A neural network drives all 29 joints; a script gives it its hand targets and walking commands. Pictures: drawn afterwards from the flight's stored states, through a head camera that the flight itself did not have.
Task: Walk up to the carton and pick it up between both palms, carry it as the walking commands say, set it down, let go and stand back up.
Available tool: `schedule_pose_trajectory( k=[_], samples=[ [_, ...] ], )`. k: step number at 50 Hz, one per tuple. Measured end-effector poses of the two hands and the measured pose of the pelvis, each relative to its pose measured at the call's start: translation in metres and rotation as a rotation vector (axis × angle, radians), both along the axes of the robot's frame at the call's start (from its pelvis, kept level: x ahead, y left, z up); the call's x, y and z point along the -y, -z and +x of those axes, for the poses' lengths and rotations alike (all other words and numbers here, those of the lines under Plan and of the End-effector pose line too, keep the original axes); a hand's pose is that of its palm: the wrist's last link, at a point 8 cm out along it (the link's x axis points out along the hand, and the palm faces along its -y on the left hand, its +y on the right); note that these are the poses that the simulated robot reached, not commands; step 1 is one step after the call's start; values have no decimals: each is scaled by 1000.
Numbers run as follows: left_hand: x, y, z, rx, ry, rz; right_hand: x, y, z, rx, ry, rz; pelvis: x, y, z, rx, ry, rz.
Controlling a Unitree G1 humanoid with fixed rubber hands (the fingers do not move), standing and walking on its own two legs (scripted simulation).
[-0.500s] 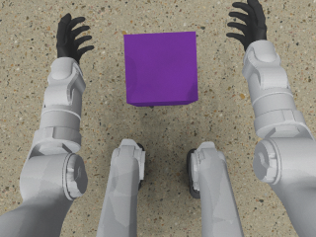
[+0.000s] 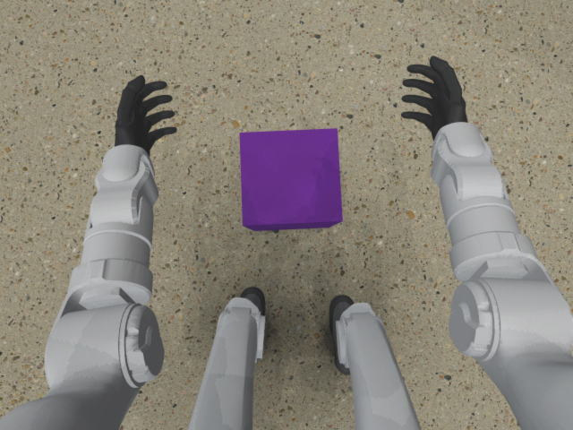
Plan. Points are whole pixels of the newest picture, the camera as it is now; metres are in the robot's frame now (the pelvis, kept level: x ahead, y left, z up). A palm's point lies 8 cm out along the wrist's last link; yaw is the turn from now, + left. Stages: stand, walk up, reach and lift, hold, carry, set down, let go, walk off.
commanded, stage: let go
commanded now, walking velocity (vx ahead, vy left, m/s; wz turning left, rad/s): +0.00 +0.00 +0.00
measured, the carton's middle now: (290, 186) +0.48 +0.03 -0.51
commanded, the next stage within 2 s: stand in 1.20 s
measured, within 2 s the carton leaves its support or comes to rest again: neither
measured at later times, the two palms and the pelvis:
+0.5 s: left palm (94, 194) +0.38 +0.24 -0.03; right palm (501, 184) +0.41 -0.20 -0.03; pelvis +0.04 +0.00 +0.07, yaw +1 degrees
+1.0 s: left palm (12, 373) +0.23 +0.24 +0.07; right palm out of the picture +0.25 -0.24 +0.07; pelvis +0.08 +0.00 +0.14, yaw +1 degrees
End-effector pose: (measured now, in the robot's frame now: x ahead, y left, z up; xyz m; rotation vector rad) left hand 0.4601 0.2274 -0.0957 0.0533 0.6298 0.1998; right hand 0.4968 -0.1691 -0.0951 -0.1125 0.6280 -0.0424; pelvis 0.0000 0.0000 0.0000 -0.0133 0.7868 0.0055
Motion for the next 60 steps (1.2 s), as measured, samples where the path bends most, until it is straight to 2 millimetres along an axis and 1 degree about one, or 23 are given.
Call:
schedule_pose_trajectory(
  k=[6,10,14,19,25,31,34,40,43,45,49,55,60],
  samples=[
    [1,-16,-4,-19,18,14,1,-16,-6,-17,0,-16,-2,-22,9,20,0,-1],
    [1,-25,-9,-31,35,31,6,-24,-15,-28,5,-33,-3,-33,15,35,-1,-3],
    [-1,-34,-21,-51,59,49,12,-31,-31,-46,12,-51,-4,-45,23,55,-2,-3],
    [-5,-47,-44,-87,93,67,22,-43,-58,-74,17,-61,-4,-59,31,99,-4,-1],
    [-9,-68,-77,-121,125,79,28,-65,-92,-95,2,-64,-4,-75,40,178,-8,2],
    [-12,-94,-119,-140,137,81,35,-92,-129,-109,-17,-70,-2,-91,50,292,-15,7],
    [-14,-110,-143,-146,134,81,40,-107,-152,-116,-21,-77,-2,-100,56,364,-19,11],
    [-16,-140,-195,-166,116,70,56,-136,-206,-150,-4,-85,0,-121,72,545,-19,21],
    [-15,-153,-215,-165,110,64,62,-150,-229,-150,2,-89,1,-129,79,634,-19,23],
    [-13,-158,-224,-168,111,61,65,-156,-240,-152,4,-87,1,-133,83,688,-17,24],
    [-9,-161,-227,-179,130,57,68,-161,-249,-156,-2,-74,3,-135,84,774,-13,22],
    [-1,-163,-222,-185,150,48,64,-166,-248,-149,-11,-53,5,-135,83,851,-16,25],
    [-1,-164,-220,-190,143,55,64,-168,-248,-148,-3,-56,6,-135,84,883,-18,28]
  ],
)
